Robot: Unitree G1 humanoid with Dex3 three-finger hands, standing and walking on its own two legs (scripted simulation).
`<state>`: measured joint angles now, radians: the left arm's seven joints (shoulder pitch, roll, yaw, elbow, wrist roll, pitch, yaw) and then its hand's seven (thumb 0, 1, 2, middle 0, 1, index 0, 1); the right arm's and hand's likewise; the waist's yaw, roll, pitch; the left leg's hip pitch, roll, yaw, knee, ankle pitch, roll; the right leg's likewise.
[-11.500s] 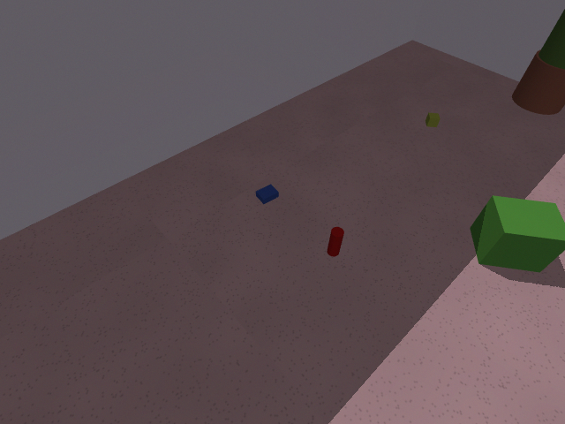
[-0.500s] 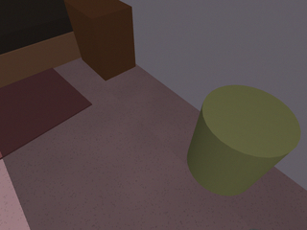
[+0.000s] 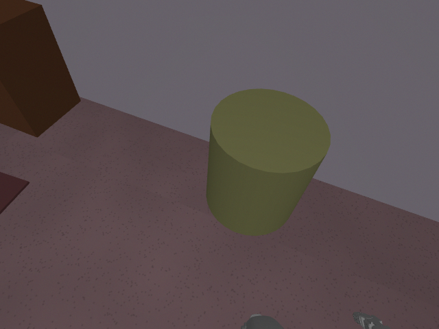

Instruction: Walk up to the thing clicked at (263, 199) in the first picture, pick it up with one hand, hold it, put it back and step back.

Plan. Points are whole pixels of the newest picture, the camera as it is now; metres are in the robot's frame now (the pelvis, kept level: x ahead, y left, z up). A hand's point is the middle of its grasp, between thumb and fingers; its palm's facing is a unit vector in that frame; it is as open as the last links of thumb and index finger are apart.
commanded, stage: walk up
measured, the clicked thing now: out of the picture -0.04 -1.54 -0.76
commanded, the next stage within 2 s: none
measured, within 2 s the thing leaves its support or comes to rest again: neither
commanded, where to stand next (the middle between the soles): +0.06 -0.06 m, yaw -104 degrees
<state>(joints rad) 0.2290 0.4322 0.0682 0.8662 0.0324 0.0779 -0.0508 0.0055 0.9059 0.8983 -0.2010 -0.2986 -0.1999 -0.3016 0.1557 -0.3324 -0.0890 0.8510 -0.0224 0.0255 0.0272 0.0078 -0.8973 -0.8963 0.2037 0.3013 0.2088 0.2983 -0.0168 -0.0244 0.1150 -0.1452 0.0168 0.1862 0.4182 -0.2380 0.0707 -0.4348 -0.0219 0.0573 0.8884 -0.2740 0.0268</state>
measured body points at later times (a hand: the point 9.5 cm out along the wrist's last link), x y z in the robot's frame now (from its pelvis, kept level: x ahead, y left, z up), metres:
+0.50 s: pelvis +0.05 +0.01 -0.01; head +0.09 -0.01 +0.43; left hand +0.29 +0.22 -0.12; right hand +0.01 -0.34 -0.11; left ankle +0.14 +0.10 -0.73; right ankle +0.00 -0.13 -0.74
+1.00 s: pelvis +0.06 +0.01 -0.03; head +0.08 -0.04 +0.42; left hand +0.39 +0.10 -0.12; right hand -0.18 -0.25 -0.13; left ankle +0.16 +0.08 -0.74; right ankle -0.04 -0.08 -0.75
